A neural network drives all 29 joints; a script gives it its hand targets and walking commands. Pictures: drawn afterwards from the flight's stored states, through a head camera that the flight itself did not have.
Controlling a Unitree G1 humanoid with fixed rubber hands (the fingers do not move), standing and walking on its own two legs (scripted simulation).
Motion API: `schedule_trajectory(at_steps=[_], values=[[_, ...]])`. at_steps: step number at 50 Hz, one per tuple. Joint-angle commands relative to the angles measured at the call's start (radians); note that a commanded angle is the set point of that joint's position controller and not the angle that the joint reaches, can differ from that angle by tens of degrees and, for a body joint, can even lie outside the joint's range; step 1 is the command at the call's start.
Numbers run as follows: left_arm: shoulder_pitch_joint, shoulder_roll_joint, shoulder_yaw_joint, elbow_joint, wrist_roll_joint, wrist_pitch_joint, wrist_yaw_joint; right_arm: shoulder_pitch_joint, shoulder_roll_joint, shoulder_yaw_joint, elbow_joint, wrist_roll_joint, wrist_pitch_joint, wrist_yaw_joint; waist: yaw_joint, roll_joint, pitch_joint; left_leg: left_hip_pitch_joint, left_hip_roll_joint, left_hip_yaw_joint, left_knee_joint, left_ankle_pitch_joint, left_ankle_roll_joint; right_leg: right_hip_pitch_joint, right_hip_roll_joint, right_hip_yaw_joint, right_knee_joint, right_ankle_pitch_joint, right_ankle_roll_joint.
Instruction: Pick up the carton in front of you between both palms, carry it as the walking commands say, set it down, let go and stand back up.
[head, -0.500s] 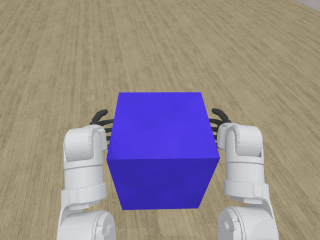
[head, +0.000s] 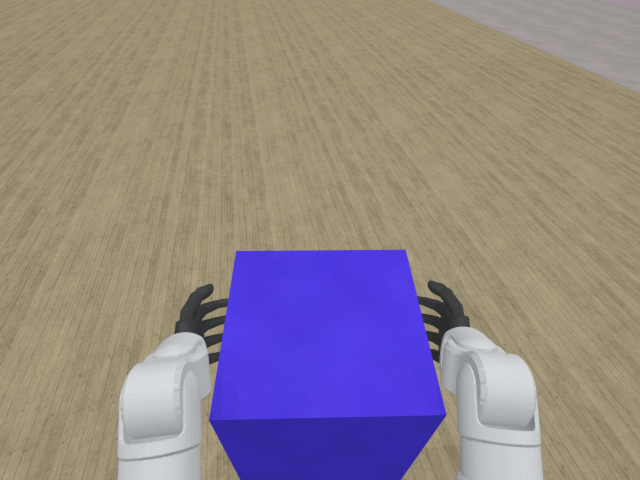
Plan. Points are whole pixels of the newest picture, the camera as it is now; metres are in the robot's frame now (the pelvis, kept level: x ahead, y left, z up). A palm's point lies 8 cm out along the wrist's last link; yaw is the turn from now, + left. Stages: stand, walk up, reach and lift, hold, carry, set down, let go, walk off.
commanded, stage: carry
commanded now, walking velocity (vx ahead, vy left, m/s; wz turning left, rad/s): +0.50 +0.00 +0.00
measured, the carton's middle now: (321, 372) +0.27 +0.00 +0.03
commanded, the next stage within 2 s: none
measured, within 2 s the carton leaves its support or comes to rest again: neither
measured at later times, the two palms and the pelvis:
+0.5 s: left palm (257, 217) +0.52 +0.11 +0.09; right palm (431, 222) +0.53 -0.19 +0.08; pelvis +0.26 -0.04 +0.01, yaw +2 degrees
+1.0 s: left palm (260, 161) +0.70 +0.12 +0.09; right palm (406, 165) +0.70 -0.18 +0.09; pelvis +0.44 -0.03 +0.01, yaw -1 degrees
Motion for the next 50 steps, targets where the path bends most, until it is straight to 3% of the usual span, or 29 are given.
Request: schedule_trajectory(at_steps=[1,2,4,6,8,11,15,17,19,20,21,22,23,24,26,27,30,33,36,37,38,39,40,41,45,47,50], values=[[-0.512,-0.844,-0.709,-0.04,-0.397,0.028,-0.257,-0.42,0.841,0.649,0.007,0.387,0.02,0.261,-0.034,0.336,-0.165,0.628,0.4,-0.702,-0.274,-0.126,0.186,-0.642,0.062,0.049,0.484,-0.088,-0.018],[-0.527,-0.855,-0.706,-0.02,-0.404,0.027,-0.261,-0.44,0.86,0.651,0.005,0.392,0.02,0.259,-0.033,0.25,-0.156,0.573,0.383,-0.636,-0.259,-0.047,0.181,-0.645,0.021,0.095,0.531,-0.084,-0.034],[-0.535,-0.898,-0.705,0.007,-0.415,0.014,-0.265,-0.498,0.9,0.668,-0.014,0.406,0.013,0.262,-0.022,0.106,-0.158,0.468,0.347,-0.507,-0.285,-0.109,0.128,-0.612,-0.034,0.12,0.478,0.02,-0.043],[-0.553,-0.934,-0.71,-0.001,-0.415,0.0,-0.261,-0.558,0.932,0.69,-0.045,0.43,0.004,0.269,-0.015,0.131,-0.152,0.369,0.298,-0.363,-0.346,-0.191,0.089,-0.523,-0.03,0.086,0.329,0.13,-0.032],[-0.566,-0.959,-0.713,-0.029,-0.417,-0.01,-0.253,-0.58,0.942,0.706,-0.077,0.453,-0.001,0.274,-0.014,0.165,-0.142,0.339,0.269,-0.286,-0.38,-0.219,0.086,-0.484,-0.02,0.054,0.204,0.196,-0.018],[-0.552,-0.95,-0.71,-0.075,-0.41,-0.009,-0.239,-0.578,0.923,0.714,-0.125,0.467,0.002,0.273,-0.019,0.165,-0.13,0.352,0.254,-0.221,-0.386,-0.181,0.08,-0.444,-0.012,0.014,0.029,0.295,-0.012],[-0.483,-0.908,-0.697,-0.06,-0.395,0.008,-0.237,-0.498,0.885,0.698,-0.101,0.435,0.017,0.267,-0.026,0.175,-0.11,0.4,0.222,-0.15,-0.346,-0.054,0.059,-0.38,0.01,-0.04,-0.105,0.385,-0.014],[-0.464,-0.894,-0.69,-0.036,-0.392,0.014,-0.244,-0.469,0.876,0.691,-0.072,0.415,0.021,0.266,-0.026,0.183,-0.093,0.42,0.211,-0.128,-0.295,-0.014,0.042,-0.329,0.023,-0.073,-0.164,0.369,-0.019],[-0.444,-0.887,-0.68,-0.006,-0.391,0.015,-0.253,-0.463,0.876,0.689,-0.048,0.404,0.023,0.266,-0.01,0.14,-0.098,0.366,0.169,-0.071,-0.141,-0.008,0.011,-0.16,0.062,-0.132,-0.23,0.315,-0.031],[-0.445,-0.887,-0.677,0.007,-0.392,0.015,-0.258,-0.451,0.876,0.689,-0.033,0.399,0.023,0.266,-0.003,0.098,-0.139,0.265,0.142,-0.031,0.019,0.042,-0.017,0.018,0.036,-0.094,-0.217,0.271,-0.052],[-0.416,-0.88,-0.667,0.041,-0.381,0.011,-0.26,-0.469,0.867,0.691,-0.038,0.401,0.027,0.267,0.019,-0.079,-0.182,0.07,0.071,0.013,0.272,-0.06,-0.072,0.184,-0.143,0.204,-0.31,0.154,-0.105],[-0.418,-0.884,-0.657,0.067,-0.375,-0.002,-0.264,-0.495,0.878,0.706,-0.054,0.412,0.031,0.268,0.026,-0.297,-0.206,-0.197,-0.033,-0.021,0.486,-0.327,-0.103,0.357,-0.306,0.529,-0.366,0.264,-0.23],[-0.432,-0.906,-0.664,0.044,-0.39,-0.011,-0.265,-0.508,0.901,0.72,-0.048,0.422,0.025,0.27,0.02,-0.25,-0.201,-0.303,-0.014,-0.118,0.615,-0.436,-0.082,0.375,-0.343,0.551,-0.359,0.487,-0.263],[-0.459,-0.935,-0.674,0.016,-0.406,-0.018,-0.266,-0.528,0.924,0.72,-0.053,0.432,0.014,0.273,0.021,-0.172,-0.208,-0.301,0.016,-0.159,0.661,-0.44,-0.064,0.34,-0.325,0.458,-0.322,0.692,-0.26],[-0.51,-0.988,-0.699,-0.046,-0.429,-0.036,-0.268,-0.537,0.969,0.727,-0.078,0.444,-0.01,0.272,0.015,-0.034,-0.229,-0.244,0.067,-0.185,0.556,-0.358,-0.058,0.258,-0.284,0.299,-0.325,0.744,-0.197],[-0.529,-1.001,-0.71,-0.074,-0.439,-0.044,-0.269,-0.544,0.979,0.733,-0.101,0.446,-0.02,0.268,0.012,-0.039,-0.234,-0.19,0.065,-0.171,0.469,-0.316,-0.066,0.217,-0.258,0.227,-0.344,0.731,-0.17],[-0.517,-0.992,-0.727,-0.133,-0.456,-0.055,-0.268,-0.514,0.988,0.745,-0.15,0.434,-0.039,0.247,0.008,-0.078,-0.253,-0.06,0.03,-0.12,0.262,-0.244,-0.078,0.157,-0.202,0.087,-0.331,0.777,-0.163],[-0.476,-0.947,-0.729,-0.172,-0.455,-0.048,-0.266,-0.477,0.944,0.739,-0.206,0.418,-0.035,0.231,0.012,-0.12,-0.257,0.05,0.0,-0.069,0.091,-0.089,-0.072,0.126,-0.172,0.0,-0.283,0.846,-0.143],[-0.429,-0.896,-0.715,-0.153,-0.431,-0.027,-0.262,-0.433,0.896,0.724,-0.198,0.405,-0.007,0.234,0.004,-0.083,-0.228,0.195,-0.002,-0.025,-0.146,0.184,-0.074,0.073,-0.114,-0.053,-0.176,0.744,-0.085],[-0.421,-0.882,-0.708,-0.135,-0.419,-0.02,-0.261,-0.422,0.88,0.716,-0.182,0.402,0.003,0.24,0.001,-0.056,-0.217,0.285,0.037,-0.047,-0.18,0.276,-0.072,0.013,-0.099,-0.047,-0.142,0.651,-0.052],[-0.404,-0.865,-0.699,-0.109,-0.404,-0.013,-0.26,-0.421,0.855,0.705,-0.165,0.401,0.015,0.245,0.006,-0.005,-0.233,0.4,0.136,-0.126,-0.14,0.482,-0.06,-0.074,-0.087,-0.043,-0.102,0.491,-0.022],[-0.427,-0.854,-0.702,-0.107,-0.399,0.0,-0.257,-0.428,0.842,0.697,-0.131,0.391,0.021,0.252,0.008,0.092,-0.256,0.501,0.234,-0.21,-0.052,0.78,0.002,-0.148,-0.041,-0.02,-0.082,0.303,0.012],[-0.438,-0.844,-0.705,-0.103,-0.399,0.013,-0.257,-0.401,0.848,0.681,-0.08,0.385,0.019,0.259,-0.001,0.181,-0.259,0.52,0.262,-0.254,-0.041,0.763,0.055,-0.17,-0.031,0.012,-0.103,0.191,0.02],[-0.449,-0.85,-0.708,-0.088,-0.398,0.02,-0.26,-0.381,0.863,0.668,-0.047,0.383,0.018,0.262,-0.001,0.199,-0.237,0.466,0.257,-0.264,-0.068,0.692,0.056,-0.143,-0.031,0.02,-0.113,0.155,0.021],[-0.51,-0.906,-0.72,-0.052,-0.42,0.012,-0.271,-0.439,0.921,0.668,-0.025,0.393,0.006,0.266,0.0,0.127,-0.235,0.402,0.176,-0.171,-0.005,0.685,0.014,-0.038,-0.042,0.016,-0.166,0.408,0.022],[-0.531,-0.925,-0.723,-0.06,-0.431,0.004,-0.271,-0.479,0.937,0.678,-0.049,0.405,0.001,0.264,0.0,0.084,-0.26,0.385,0.157,-0.148,0.033,0.68,0.011,-0.009,-0.049,0.019,-0.133,0.553,0.013],[-0.511,-0.943,-0.717,-0.057,-0.427,-0.005,-0.267,-0.493,0.948,0.693,-0.073,0.414,-0.003,0.262,0.001,0.049,-0.28,0.368,0.14,-0.133,0.062,0.674,0.012,0.005,-0.049,0.021,-0.107,0.644,0.01]])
